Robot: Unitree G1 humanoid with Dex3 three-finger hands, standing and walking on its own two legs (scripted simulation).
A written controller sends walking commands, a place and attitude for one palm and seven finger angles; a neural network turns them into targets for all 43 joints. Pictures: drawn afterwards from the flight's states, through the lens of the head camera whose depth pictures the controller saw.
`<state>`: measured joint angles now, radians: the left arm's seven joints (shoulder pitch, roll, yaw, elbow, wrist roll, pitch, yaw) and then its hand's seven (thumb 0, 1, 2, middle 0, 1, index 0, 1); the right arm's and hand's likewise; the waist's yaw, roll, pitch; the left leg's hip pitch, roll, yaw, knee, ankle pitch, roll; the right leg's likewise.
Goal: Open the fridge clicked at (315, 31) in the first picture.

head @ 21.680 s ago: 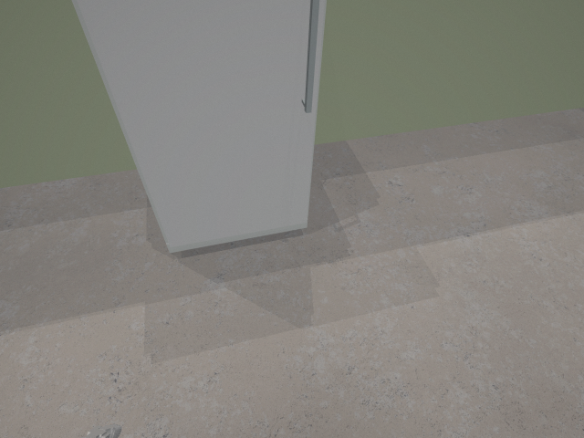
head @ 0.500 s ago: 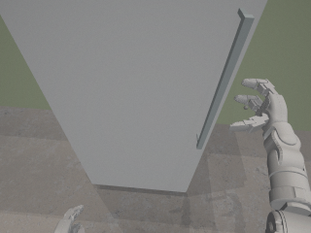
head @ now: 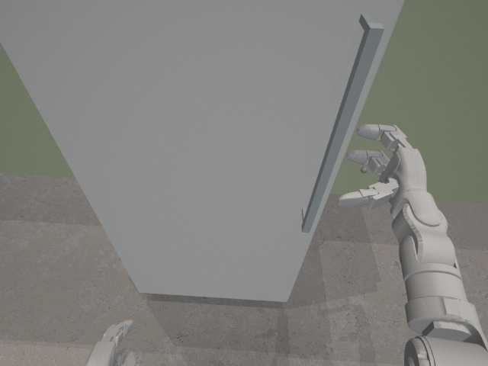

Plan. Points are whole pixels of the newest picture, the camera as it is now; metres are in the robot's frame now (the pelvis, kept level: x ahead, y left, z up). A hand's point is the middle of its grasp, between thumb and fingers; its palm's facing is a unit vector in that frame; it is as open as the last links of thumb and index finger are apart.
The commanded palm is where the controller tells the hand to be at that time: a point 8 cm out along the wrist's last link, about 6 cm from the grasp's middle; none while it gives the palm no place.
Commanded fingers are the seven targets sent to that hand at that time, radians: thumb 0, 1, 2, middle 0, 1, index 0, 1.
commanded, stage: feel for the door with the fingertips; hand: right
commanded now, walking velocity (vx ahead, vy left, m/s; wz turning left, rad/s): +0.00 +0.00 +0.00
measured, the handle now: (327, 151) +0.46 -0.11 +0.13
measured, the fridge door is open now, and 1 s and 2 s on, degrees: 0 0 0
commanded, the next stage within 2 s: slide the fingers in behind the handle in 0.68 s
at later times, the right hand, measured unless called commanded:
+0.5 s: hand (351, 161) +0.41 -0.14 +0.15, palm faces +0.00 +1.00 +0.01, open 14.0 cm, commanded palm +0.39 -0.19 +0.15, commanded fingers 0.00 0.50 -0.30 0.30 1.20 0.30 1.20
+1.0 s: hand (351, 159) +0.42 -0.14 +0.15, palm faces -0.01 +1.00 +0.01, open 13.8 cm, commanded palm +0.39 -0.19 +0.15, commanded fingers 0.00 0.50 -0.30 0.30 1.20 0.30 1.20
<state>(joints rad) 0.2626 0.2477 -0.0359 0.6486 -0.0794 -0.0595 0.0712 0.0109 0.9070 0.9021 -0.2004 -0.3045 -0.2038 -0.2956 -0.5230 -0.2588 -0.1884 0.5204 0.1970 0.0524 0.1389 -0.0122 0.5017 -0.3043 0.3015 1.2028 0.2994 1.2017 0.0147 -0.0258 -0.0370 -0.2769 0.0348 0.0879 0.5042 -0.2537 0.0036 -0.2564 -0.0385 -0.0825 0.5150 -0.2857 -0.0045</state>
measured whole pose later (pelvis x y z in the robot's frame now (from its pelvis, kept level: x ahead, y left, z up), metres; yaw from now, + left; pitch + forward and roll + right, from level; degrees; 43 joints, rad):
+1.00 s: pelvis -0.01 +0.00 +0.00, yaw +1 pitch +3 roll +0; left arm 0.31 0.25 -0.03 0.67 -0.07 -0.06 0.05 0.01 0.91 0.90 -0.20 -0.30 -0.20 -0.30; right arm -0.64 -0.26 -0.21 0.70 0.17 -0.06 0.12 -0.01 0.50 -0.30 0.33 1.23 0.33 1.22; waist 0.04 -0.02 -0.04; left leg -0.32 0.03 0.08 0.51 -0.24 0.01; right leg -0.29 -0.05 -0.09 0.52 -0.28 0.00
